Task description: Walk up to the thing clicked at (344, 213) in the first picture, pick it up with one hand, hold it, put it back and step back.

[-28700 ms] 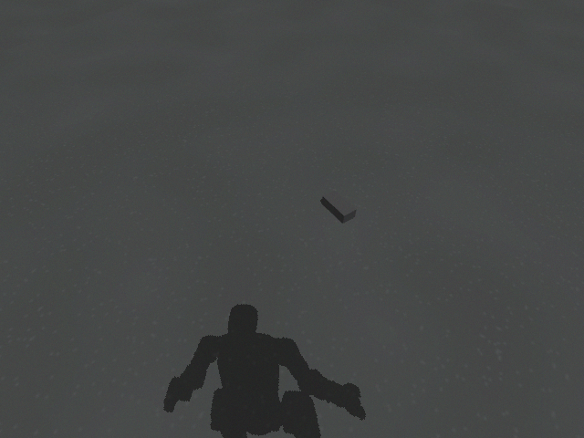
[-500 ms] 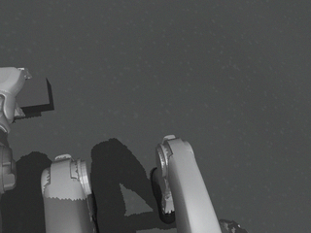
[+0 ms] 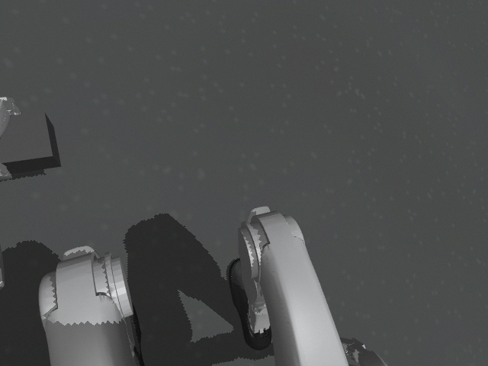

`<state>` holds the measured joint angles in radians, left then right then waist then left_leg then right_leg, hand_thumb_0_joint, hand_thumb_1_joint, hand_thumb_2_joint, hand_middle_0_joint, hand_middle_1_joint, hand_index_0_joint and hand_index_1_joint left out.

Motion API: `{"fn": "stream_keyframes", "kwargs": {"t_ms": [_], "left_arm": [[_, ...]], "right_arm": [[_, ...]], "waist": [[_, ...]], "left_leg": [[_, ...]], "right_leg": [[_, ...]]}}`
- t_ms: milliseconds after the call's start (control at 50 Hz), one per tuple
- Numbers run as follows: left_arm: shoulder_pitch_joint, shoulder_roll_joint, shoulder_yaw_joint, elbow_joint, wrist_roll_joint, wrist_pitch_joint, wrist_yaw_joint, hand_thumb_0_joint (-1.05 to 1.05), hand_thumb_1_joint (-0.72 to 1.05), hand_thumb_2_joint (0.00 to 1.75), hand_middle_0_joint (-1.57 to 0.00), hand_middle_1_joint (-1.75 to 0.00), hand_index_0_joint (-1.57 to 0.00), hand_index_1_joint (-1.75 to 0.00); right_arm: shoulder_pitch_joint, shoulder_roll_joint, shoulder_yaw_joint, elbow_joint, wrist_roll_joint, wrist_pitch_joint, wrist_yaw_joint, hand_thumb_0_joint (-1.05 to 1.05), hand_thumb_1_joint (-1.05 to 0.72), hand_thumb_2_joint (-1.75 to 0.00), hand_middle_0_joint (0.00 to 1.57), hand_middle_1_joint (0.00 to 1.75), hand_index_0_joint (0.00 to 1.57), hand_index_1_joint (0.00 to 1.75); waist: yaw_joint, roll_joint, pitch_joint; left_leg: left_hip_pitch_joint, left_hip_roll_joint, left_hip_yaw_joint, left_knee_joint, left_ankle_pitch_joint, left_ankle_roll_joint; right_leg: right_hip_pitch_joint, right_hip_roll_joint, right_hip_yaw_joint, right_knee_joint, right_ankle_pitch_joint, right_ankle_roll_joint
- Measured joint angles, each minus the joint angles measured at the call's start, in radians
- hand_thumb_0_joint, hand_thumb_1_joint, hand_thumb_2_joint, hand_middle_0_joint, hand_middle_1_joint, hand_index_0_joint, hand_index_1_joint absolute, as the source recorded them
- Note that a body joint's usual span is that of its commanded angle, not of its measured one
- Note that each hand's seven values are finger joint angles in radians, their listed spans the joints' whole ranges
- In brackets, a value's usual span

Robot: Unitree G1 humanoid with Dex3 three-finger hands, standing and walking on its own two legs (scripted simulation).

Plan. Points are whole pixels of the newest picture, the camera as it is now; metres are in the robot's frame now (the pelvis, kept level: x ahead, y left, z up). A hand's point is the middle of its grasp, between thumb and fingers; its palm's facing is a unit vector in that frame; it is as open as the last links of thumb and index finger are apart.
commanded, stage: lower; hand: left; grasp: from above
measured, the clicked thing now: out of the picture +0.49 +0.31 -0.21
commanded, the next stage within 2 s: rest in 0.22 s
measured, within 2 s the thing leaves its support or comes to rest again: rests again in 0.92 s
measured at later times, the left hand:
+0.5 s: hand (7, 152) +0.49 +0.30 -0.24, palm faces -0.47 -0.08 -0.88, open 10.5 cm
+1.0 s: hand (16, 156) +0.49 +0.30 -0.27, palm faces -0.47 -0.09 -0.88, open 10.5 cm
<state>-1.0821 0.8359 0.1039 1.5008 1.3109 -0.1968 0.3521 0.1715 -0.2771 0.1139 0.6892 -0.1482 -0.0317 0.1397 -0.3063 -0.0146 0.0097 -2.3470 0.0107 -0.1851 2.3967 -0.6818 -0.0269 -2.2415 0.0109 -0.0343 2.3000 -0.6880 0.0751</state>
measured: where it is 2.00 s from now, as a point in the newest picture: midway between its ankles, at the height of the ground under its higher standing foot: (194, 339)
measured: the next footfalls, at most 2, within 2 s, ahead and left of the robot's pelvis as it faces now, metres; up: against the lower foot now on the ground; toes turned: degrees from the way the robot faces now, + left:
none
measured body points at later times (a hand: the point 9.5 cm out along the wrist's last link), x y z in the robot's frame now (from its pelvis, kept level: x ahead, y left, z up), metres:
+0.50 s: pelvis +0.00 +0.00 -0.02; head +0.29 +0.09 +0.32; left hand +0.51 +0.30 -0.19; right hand +0.04 -0.27 -0.10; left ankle +0.07 +0.13 -0.30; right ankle +0.10 -0.14 -0.30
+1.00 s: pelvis +0.00 +0.01 -0.03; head +0.29 +0.12 +0.30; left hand +0.51 +0.30 -0.22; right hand +0.03 -0.25 -0.09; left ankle +0.07 +0.13 -0.30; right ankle +0.10 -0.14 -0.30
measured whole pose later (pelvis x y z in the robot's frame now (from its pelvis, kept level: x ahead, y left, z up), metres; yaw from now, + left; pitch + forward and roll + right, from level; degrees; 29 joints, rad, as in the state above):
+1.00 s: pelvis +0.00 +0.01 -0.03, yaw -5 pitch +31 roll -15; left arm -1.11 1.00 0.12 1.64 1.34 -0.20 0.50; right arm 0.12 -0.31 0.25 0.64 -0.21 -0.12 0.18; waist -0.38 -0.11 0.14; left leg -2.39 0.02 -0.26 2.53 -0.72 -0.01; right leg -2.25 0.04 -0.09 2.36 -0.69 0.07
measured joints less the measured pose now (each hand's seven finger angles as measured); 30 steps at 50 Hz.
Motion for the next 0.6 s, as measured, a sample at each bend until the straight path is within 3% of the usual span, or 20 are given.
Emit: {"fn": "stream_keyframes", "kwargs": {"t_ms": [280, 600], "left_arm": [[-0.01, 0.054, 0.017, 0.037, 0.022, -0.03, 0.039, -0.01, -0.05, 0.5, -0.66, -0.55, -0.69, -0.5], [-0.024, 0.109, 0.026, 0.1, 0.027, -0.018, 0.098, -0.01, -0.05, 0.49, -0.66, -0.55, -0.68, -0.5]], "right_arm": [[-0.022, -0.008, 0.034, -0.019, -0.022, -0.011, 0.011, 0.0, -0.91, -0.89, 0.2, 0.3, 0.2, 0.3], [-0.036, -0.018, 0.083, -0.032, -0.043, -0.044, 0.019, 0.0, -0.9, -0.89, 0.21, 0.3, 0.21, 0.3]], "waist": [[-0.018, -0.03, 0.05], [-0.048, -0.058, 0.092]], "left_leg": [[-0.029, -0.003, -0.026, 0.061, -0.013, -0.004], [-0.041, 0.002, -0.05, 0.102, -0.029, 0.004]], "right_leg": [[-0.022, 0.01, -0.014, 0.045, -0.005, 0.005], [-0.023, 0.024, -0.032, 0.06, -0.007, 0.006]]}}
